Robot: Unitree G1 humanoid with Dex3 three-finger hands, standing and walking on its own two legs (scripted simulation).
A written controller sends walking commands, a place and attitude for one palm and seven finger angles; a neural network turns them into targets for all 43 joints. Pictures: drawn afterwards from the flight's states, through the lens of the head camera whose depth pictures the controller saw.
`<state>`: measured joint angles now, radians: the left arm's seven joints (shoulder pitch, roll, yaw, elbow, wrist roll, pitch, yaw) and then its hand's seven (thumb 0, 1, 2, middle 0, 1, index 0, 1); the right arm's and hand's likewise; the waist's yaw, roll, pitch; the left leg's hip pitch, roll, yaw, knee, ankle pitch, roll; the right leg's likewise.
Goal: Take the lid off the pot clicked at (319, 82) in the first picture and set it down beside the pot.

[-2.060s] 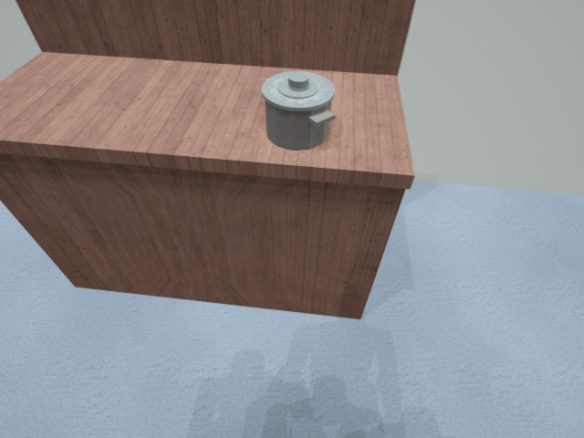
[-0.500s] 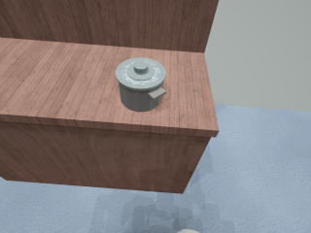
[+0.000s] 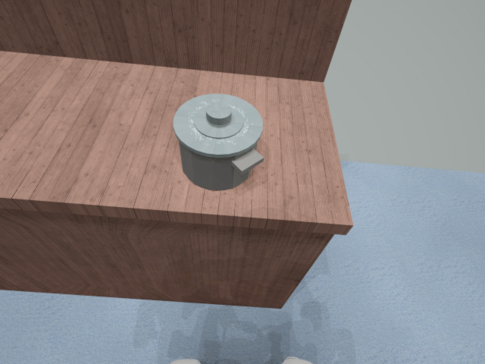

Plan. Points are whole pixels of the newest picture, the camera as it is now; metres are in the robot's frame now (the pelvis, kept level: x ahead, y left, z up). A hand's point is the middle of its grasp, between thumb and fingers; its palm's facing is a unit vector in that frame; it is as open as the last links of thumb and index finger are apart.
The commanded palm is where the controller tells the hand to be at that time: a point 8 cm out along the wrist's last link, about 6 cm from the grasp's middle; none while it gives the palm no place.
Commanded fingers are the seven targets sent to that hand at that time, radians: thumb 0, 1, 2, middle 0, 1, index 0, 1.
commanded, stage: come to a stop and stand still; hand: left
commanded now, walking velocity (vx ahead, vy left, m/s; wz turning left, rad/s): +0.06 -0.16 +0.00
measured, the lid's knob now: (218, 113) +0.50 +0.08 +0.12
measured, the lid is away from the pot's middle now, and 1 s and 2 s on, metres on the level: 0.00 0.00 0.00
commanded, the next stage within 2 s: look again from close up in 0.60 s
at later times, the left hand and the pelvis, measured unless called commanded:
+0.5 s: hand out of the picture -0.02 +0.17 -0.16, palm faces -0.04 -0.98 -0.19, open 7.4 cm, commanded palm none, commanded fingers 0.00 0.90 0.90 -0.20 -0.30 -0.20 -0.30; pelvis -0.02 +0.00 +0.01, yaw -1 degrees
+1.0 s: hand out of the picture +0.01 +0.16 -0.17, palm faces -0.01 -0.98 -0.20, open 7.4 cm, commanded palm none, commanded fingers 0.00 0.90 0.90 -0.20 -0.30 -0.20 -0.30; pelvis +0.00 -0.02 +0.01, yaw -1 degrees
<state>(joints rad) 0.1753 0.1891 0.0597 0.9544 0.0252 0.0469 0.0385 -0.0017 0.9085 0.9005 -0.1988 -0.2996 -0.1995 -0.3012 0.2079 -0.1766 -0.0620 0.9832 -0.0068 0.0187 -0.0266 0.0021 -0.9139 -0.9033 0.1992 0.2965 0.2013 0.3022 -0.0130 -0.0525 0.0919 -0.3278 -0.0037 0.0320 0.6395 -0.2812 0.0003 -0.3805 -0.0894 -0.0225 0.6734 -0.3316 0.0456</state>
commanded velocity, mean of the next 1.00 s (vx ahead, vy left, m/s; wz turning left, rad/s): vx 0.01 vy -0.02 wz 0.00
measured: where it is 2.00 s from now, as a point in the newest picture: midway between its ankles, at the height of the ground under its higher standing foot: outside the picture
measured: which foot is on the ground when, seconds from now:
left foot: down 0.00-1.00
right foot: up 0.00-0.36, down 0.38-1.00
